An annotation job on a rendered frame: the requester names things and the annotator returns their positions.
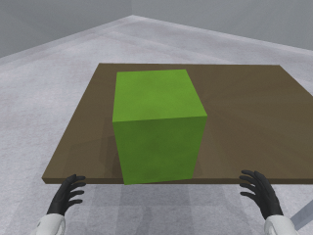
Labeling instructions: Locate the robot left forearm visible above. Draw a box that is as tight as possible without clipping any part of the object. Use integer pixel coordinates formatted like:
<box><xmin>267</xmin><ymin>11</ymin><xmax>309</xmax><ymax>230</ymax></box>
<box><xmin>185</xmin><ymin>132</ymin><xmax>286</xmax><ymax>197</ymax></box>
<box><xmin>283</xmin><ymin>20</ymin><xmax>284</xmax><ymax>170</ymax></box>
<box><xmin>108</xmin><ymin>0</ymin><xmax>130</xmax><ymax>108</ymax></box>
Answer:
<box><xmin>30</xmin><ymin>213</ymin><xmax>66</xmax><ymax>235</ymax></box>

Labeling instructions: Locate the carton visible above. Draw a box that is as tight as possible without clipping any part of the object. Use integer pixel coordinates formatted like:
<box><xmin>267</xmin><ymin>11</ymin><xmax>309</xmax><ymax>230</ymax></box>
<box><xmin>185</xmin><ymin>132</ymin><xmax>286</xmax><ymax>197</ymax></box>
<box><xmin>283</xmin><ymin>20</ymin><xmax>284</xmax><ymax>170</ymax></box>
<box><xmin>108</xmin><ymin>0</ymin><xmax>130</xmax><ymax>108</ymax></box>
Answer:
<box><xmin>112</xmin><ymin>70</ymin><xmax>207</xmax><ymax>185</ymax></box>

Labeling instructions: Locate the table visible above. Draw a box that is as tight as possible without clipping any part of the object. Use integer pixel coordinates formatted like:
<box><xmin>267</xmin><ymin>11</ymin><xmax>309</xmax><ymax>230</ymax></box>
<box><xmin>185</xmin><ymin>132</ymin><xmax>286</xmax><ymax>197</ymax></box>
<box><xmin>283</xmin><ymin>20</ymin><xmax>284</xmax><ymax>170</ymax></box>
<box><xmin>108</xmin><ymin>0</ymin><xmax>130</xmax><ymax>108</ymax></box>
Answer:
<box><xmin>41</xmin><ymin>63</ymin><xmax>313</xmax><ymax>231</ymax></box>

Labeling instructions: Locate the robot left hand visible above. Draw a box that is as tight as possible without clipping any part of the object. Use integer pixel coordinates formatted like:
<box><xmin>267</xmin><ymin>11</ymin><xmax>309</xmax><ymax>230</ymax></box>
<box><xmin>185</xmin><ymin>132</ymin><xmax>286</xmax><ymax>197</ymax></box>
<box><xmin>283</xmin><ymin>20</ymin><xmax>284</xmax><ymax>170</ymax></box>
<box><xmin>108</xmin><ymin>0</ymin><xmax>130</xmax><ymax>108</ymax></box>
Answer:
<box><xmin>46</xmin><ymin>174</ymin><xmax>86</xmax><ymax>216</ymax></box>

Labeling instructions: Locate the robot right hand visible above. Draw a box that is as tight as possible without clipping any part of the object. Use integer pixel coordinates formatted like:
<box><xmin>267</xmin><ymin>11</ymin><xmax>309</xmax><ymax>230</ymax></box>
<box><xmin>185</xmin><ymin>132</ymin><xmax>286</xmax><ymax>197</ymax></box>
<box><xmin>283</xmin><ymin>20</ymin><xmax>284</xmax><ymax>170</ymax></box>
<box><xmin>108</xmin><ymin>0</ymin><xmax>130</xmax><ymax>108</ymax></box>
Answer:
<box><xmin>239</xmin><ymin>169</ymin><xmax>284</xmax><ymax>220</ymax></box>

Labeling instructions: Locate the robot right forearm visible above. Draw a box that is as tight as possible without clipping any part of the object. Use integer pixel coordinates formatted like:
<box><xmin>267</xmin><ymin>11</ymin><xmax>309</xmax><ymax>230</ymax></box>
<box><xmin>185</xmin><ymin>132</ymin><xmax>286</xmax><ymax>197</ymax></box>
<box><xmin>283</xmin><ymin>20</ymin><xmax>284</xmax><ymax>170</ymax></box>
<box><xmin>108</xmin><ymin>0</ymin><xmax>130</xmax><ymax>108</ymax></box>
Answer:
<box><xmin>264</xmin><ymin>214</ymin><xmax>300</xmax><ymax>235</ymax></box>

